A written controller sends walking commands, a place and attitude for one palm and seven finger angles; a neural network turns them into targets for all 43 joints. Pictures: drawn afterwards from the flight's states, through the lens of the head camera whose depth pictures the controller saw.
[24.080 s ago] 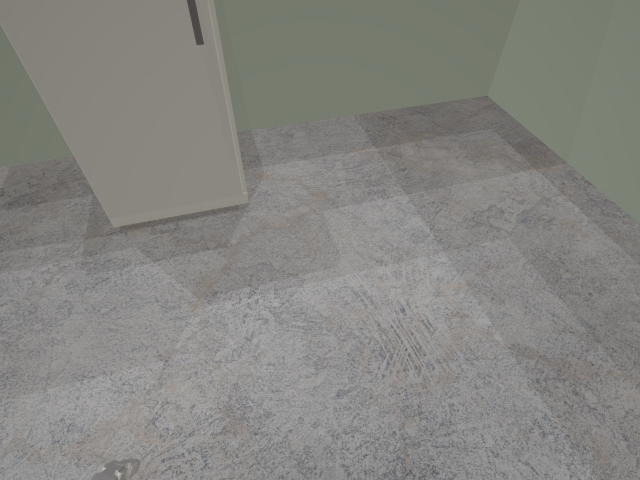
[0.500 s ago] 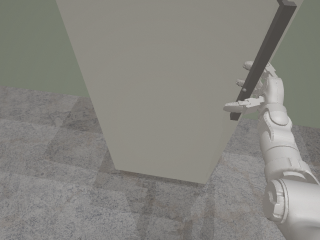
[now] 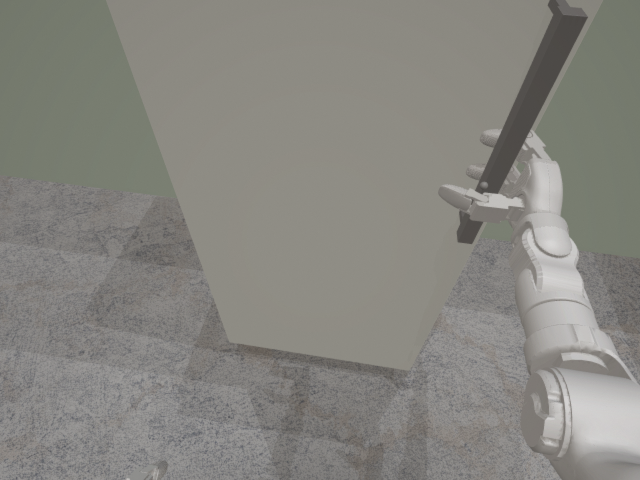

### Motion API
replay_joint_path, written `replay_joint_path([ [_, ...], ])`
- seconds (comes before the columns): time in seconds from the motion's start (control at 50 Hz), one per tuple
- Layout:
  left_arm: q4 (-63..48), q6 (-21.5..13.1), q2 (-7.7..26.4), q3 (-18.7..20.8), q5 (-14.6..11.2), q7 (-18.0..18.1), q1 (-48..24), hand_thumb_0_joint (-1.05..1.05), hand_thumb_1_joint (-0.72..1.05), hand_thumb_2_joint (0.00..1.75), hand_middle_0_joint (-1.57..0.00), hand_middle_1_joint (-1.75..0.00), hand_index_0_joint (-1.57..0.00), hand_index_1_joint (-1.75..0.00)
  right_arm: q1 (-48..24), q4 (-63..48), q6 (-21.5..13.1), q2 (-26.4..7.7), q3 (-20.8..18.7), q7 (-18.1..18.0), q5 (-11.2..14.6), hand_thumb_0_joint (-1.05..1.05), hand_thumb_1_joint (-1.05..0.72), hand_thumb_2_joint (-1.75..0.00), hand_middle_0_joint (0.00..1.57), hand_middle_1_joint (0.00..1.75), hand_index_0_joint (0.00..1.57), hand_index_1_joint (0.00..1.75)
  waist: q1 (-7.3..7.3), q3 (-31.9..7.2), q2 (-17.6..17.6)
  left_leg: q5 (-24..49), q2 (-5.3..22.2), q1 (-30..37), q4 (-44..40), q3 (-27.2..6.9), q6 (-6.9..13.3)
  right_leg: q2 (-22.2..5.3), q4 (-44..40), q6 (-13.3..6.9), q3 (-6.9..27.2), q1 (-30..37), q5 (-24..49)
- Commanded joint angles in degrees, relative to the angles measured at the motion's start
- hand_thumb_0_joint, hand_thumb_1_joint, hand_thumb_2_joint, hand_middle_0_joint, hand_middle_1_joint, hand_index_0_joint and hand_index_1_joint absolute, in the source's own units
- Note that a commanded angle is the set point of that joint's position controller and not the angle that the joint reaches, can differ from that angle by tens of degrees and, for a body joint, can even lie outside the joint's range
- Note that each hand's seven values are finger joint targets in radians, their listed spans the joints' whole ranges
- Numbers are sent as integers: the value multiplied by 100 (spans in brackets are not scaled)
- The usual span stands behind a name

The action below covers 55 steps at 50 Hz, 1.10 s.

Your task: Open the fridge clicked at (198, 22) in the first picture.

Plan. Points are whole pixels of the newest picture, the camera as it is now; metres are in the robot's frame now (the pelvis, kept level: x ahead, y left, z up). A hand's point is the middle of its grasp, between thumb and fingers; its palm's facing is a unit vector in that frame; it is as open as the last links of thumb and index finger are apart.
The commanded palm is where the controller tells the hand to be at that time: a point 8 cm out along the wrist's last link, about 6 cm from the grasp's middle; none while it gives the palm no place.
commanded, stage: grip the handle and tug to test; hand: right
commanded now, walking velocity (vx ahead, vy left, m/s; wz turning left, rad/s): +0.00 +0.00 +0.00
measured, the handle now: (501, 143) +0.52 -0.17 +0.17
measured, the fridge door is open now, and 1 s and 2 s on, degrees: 0 0 15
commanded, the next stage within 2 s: pull the door a little, standing still in 1.06 s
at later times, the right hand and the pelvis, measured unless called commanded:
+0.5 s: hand (490, 183) +0.46 -0.15 +0.15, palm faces +0.05 +1.00 +0.02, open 6.5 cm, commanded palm +0.43 -0.20 +0.14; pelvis +0.00 +0.00 +0.00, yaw +0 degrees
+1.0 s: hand (486, 184) +0.46 -0.15 +0.15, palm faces +0.07 +1.00 +0.01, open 6.3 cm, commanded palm +0.41 -0.19 +0.14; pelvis +0.01 +0.00 +0.00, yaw +1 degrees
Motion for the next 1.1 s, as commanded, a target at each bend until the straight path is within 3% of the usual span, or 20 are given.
replay_joint_path([
  [0.0,-572,-166,851,287,10,116,197,0,90,90,-20,-30,-20,-30,-2935,-1241,-425,-1422,-304,57,60,0,-39,-68,40,133,40,133,40,-1841,283,1790,-19,426,-413,-288,-31,64,-276,-84,394,1148,1056],
  [0.04,-558,-153,833,274,2,133,177,0,90,90,-20,-30,-20,-30,-2951,-1116,-401,-1502,-377,72,57,0,-48,-72,41,134,41,134,25,-1761,263,1771,-9,425,-434,-304,-37,73,-297,-88,385,1082,1004],
  [0.12,-641,-171,808,301,-8,101,165,0,90,90,-20,-30,-20,-30,-2670,-1472,-463,-1296,-207,180,64,0,-67,-80,43,137,43,137,-43,-2132,-158,2061,-23,458,-358,-286,0,69,-223,-66,377,1425,1426],
  [0.16,-643,-173,806,317,-22,79,181,0,90,90,-20,-30,-20,-30,-2562,-1535,-425,-1082,-69,241,116,0,-76,-84,44,138,44,138,-15,-2112,-129,2169,-46,407,-347,-244,4,47,-201,-56,391,1539,1614],
  [0.2,-649,-166,832,308,-36,81,186,0,90,90,-20,-30,-20,-30,-2530,-1412,-333,-884,78,305,226,0,-85,-88,44,139,44,139,68,-1847,232,2067,-62,354,-419,-226,-20,34,-225,-78,407,1415,1472],
  [0.22,-620,-168,857,315,-44,91,177,0,90,90,-20,-30,-20,-30,-2510,-1312,-292,-1111,-130,298,258,0,-90,-90,45,140,45,140,39,-1727,271,2040,-52,353,-448,-257,-31,43,-232,-91,382,1279,1335],
  [0.3,-635,-136,880,314,-29,122,199,0,90,90,-20,-30,-20,-30,-2613,-1440,-282,-1426,-334,261,197,0,-90,-90,45,140,45,140,-8,-1752,303,1995,-17,493,-441,-275,-32,59,-283,-106,371,1161,1242],
  [0.36,-608,-129,817,307,-21,101,181,0,90,90,-20,-30,-20,-30,-2694,-1475,-264,-1322,-245,188,110,0,-90,-90,45,140,45,140,-3,-1779,1,1928,-9,367,-429,-276,-24,73,-266,-88,392,1245,1257],
  [0.4,-637,-101,839,306,-11,92,200,0,90,90,-20,-30,-20,-30,-2487,-1482,-255,-1367,-275,153,76,0,-90,-90,45,140,45,140,-31,-1798,66,1983,-20,414,-412,-261,-16,58,-258,-90,392,1251,1382],
  [0.48,-642,-112,811,318,-19,82,167,0,90,90,-20,-30,-20,-30,-2712,-1525,-221,-1056,-14,123,61,0,-90,-90,45,140,45,140,57,-1802,35,1815,-32,250,-434,-232,-25,47,-269,-71,417,1356,1272],
  [0.5,-614,-107,836,325,-6,91,217,0,90,90,-20,-30,-20,-30,-2695,-1468,-229,-1221,-147,95,57,0,-90,-90,45,140,45,140,63,-1774,315,1863,-39,319,-447,-237,-31,35,-255,-100,432,1304,1306],
  [0.66,-586,-120,812,293,-14,96,186,0,90,90,-20,-30,-20,-30,-2868,-1279,-262,-1047,5,103,55,0,-90,-90,45,140,45,140,76,-1759,62,1638,-32,184,-447,-227,-4,42,-298,-61,469,1356,1141],
  [0.68,-616,-134,809,310,-12,85,174,0,90,90,-20,-30,-20,-30,-2746,-1370,-286,-1030,-38,103,65,0,-90,-90,45,140,45,140,16,-1911,-70,1696,-35,202,-421,-221,9,43,-280,-49,469,1467,1249],
  [0.7,-641,-142,828,321,-1,82,185,0,90,90,-20,-30,-20,-30,-2571,-1437,-307,-1108,-127,94,77,0,-90,-90,45,140,45,140,-12,-2011,131,1796,-47,302,-412,-221,0,41,-250,-70,463,1481,1346],
  [0.78,-705,-163,794,306,-36,58,84,0,90,90,-20,-30,-20,-30,-2290,-1591,-287,-795,114,146,130,0,-90,-90,45,140,45,140,-49,-1874,89,1784,-57,325,-419,-196,5,28,-313,-49,443,1437,1303],
  [0.8,-714,-163,812,316,-34,55,97,0,90,90,-20,-30,-20,-30,-2274,-1668,-299,-869,62,124,126,0,-90,-90,45,140,45,140,-56,-1883,177,1800,-61,367,-418,-188,10,20,-300,-59,451,1453,1360],
  [0.82,-722,-170,794,312,-43,52,36,0,90,90,-20,-30,-20,-30,-2211,-1694,-274,-778,128,127,128,0,-90,-90,45,140,45,140,-65,-1810,-12,1767,-57,289,-431,-210,8,25,-303,-54,425,1478,1316],
  [0.94,-747,-145,808,334,-50,49,7,0,90,90,-20,-30,-20,-30,-1790,-1994,-118,-877,21,95,131,0,-90,-90,45,140,45,140,-148,-1768,204,1982,-56,498,-450,-207,5,14,-352,-69,403,1436,1488],
  [1.04,-817,-124,763,340,-65,41,-98,0,90,90,-20,-30,-20,-30,-1605,-2469,99,-557,285,104,147,0,-90,-90,45,140,45,140,-133,-1757,60,2196,-50,512,-469,-191,-10,9,-345,-67,377,1618,1772],
  [1.08,-846,-115,760,360,-56,38,-105,0,90,90,-20,-30,-20,-30,-1347,-2666,178,-596,193,85,157,0,-90,-90,45,140,45,140,-219,-1921,112,2420,-46,671,-429,-182,-3,3,-337,-62,362,1680,2025],
])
